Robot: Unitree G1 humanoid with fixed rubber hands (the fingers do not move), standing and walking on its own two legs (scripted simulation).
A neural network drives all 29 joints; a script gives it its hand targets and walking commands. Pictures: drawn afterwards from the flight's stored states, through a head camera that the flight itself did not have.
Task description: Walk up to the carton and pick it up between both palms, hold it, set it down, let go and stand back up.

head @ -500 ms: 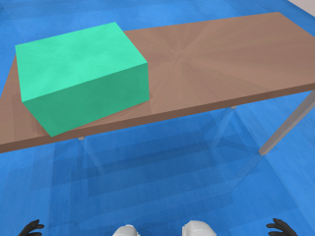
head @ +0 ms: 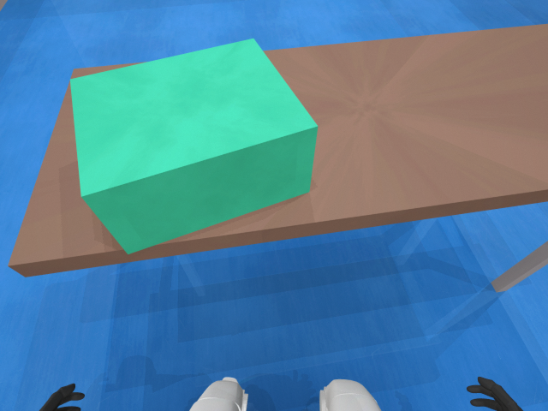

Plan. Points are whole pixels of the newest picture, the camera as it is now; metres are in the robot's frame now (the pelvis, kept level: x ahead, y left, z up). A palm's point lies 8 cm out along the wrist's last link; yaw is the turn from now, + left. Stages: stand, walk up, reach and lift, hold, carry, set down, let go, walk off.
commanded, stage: walk up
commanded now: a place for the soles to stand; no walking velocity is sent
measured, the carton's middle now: (195, 138) +0.52 +0.13 +0.08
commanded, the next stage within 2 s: none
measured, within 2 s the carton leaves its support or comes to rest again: neither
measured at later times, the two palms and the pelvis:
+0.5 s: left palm out of the picture +0.08 +0.32 -0.05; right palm out of the picture +0.10 -0.33 -0.08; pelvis +0.00 -0.01 +0.02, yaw +2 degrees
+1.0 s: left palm out of the picture +0.07 +0.30 -0.04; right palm out of the picture +0.11 -0.34 -0.08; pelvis +0.01 -0.03 +0.02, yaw +4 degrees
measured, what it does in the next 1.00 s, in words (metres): steps on the spot: left foot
